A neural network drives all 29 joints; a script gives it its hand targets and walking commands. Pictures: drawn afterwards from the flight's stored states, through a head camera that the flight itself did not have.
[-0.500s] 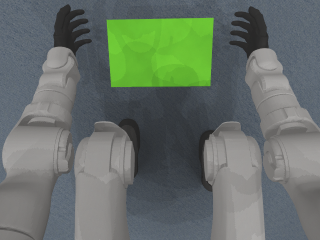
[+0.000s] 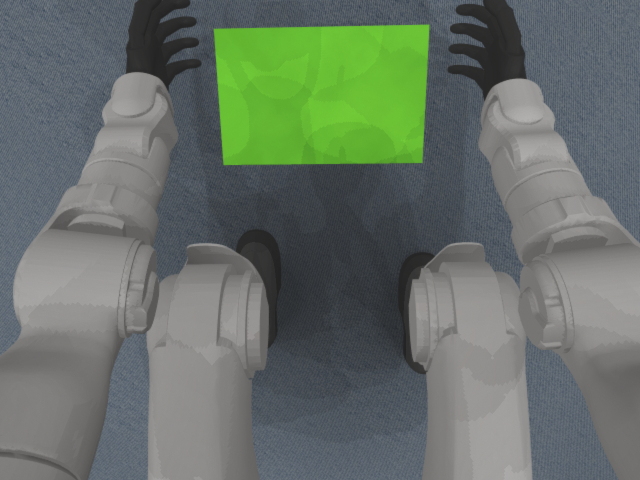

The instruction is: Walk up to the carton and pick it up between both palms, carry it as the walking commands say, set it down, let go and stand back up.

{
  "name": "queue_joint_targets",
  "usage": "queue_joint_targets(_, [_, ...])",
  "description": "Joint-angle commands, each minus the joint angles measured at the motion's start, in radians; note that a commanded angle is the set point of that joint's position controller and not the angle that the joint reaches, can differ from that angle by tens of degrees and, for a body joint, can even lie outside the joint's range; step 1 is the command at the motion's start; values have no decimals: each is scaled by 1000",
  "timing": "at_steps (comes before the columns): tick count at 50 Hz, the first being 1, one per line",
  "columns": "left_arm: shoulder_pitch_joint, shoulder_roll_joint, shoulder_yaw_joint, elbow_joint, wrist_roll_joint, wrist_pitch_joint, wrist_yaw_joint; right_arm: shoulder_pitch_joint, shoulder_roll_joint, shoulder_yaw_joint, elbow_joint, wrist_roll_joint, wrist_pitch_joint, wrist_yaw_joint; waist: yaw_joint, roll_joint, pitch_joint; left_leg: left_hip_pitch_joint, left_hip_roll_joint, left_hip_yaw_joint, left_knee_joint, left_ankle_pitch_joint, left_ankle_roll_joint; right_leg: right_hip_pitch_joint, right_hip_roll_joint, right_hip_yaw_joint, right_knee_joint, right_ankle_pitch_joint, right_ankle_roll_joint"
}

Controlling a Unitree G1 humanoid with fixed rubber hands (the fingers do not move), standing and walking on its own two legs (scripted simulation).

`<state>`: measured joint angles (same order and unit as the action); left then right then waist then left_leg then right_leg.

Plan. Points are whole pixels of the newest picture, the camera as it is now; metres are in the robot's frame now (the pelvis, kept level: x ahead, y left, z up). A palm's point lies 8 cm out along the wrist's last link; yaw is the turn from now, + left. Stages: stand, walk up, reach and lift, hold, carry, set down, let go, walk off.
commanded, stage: reach and lift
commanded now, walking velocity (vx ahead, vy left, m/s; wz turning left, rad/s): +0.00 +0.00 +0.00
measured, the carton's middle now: (322, 105) +0.46 +0.04 -0.30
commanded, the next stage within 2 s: none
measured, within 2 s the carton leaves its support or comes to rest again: leaves its support in 0.88 s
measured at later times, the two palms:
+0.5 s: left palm (168, 64) +0.49 +0.20 -0.20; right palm (479, 68) +0.50 -0.13 -0.20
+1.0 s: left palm (159, 65) +0.49 +0.20 -0.18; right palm (481, 63) +0.50 -0.12 -0.19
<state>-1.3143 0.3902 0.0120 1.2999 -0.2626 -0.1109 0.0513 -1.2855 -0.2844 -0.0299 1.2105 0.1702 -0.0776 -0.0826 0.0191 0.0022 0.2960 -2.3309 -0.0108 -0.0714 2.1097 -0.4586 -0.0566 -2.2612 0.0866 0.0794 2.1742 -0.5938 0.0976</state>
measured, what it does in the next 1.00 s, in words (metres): stands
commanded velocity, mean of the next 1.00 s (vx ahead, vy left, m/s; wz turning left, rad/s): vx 0.00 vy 0.00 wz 0.00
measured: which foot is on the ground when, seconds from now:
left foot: down 0.00-1.00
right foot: down 0.00-1.00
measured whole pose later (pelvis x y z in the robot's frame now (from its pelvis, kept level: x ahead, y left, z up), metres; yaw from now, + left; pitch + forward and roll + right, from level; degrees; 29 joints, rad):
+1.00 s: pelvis +0.00 -0.01 -0.01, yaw +0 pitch +40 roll +0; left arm -1.31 0.32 0.09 1.28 -0.19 -0.03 0.08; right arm -1.31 -0.19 -0.10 1.23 0.11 -0.01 -0.15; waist 0.03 -0.01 0.21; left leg -2.36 -0.01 -0.09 2.12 -0.45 -0.07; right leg -2.30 0.09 0.07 2.19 -0.58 0.08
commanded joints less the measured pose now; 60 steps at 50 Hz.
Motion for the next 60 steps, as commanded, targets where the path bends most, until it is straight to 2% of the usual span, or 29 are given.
queue_joint_targets(1, [-111, -56, 13, -54, 8, -20, 3, -151, 29, -6, -64, -6, -21, -2, 8, -32, -865, 533, -7, 76, -118, 224, 37, 282, -27, -103, -209, 220, -48])
queue_joint_targets(11, [-109, -109, 47, -25, 52, -28, 9, -149, 104, -14, -38, -39, -30, -8, 17, -23, -855, 534, -24, 83, -127, 239, 36, 270, -10, -103, -220, 234, -47])
queue_joint_targets(14, [-136, -156, 53, -25, 66, -27, 0, -164, 164, -15, -29, -55, -30, -3, 11, -18, -852, 526, -31, 86, -128, 243, 35, 270, -4, -103, -222, 240, -50])
queue_joint_targets(20, [-229, -328, 65, -23, 107, -17, -40, -273, 381, 13, -32, -72, -23, 48, 35, -19, -852, 517, -48, 97, -131, 240, 39, 248, 15, -117, -211, 224, -52])
queue_joint_targets(24, [-310, -518, 33, -38, 120, 0, -89, -352, 550, 22, -37, -100, -6, 95, 30, -28, -851, 492, -60, 107, -123, 235, 39, 233, 31, -130, -201, 221, -58])
queue_joint_targets(30, [-335, -631, 26, -76, 132, 27, -130, -378, 653, 0, -59, -127, 16, 132, 30, -28, -871, 478, -70, 115, -106, 249, 42, 215, 49, -147, -188, 240, -66])
queue_joint_targets(39, [-336, -651, 38, -133, 120, 33, -140, -389, 711, 29, -105, -97, 13, 130, 40, -27, -954, 505, -74, 126, -89, 299, 45, 252, 54, -149, -180, 299, -65])
queue_joint_targets(44, [-361, -683, 1, -170, 95, 38, -139, -418, 734, 62, -143, -71, 12, 119, 34, -28, -1034, 534, -75, 135, -92, 299, 44, 304, 54, -152, -184, 307, -62])
queue_joint_targets(49, [-405, -745, -59, -224, 69, 52, -145, -462, 779, 89, -187, -52, 28, 121, 27, -36, -1111, 565, -77, 145, -102, 271, 45, 342, 53, -161, -194, 285, -61])
queue_joint_targets(60, [-470, -876, -116, -355, 62, 107, -162, -547, 906, 147, -327, -12, 93, 147, 56, -57, -1288, 649, -79, 175, -132, 195, 49, 420, 59, -177, -225, 215, -56])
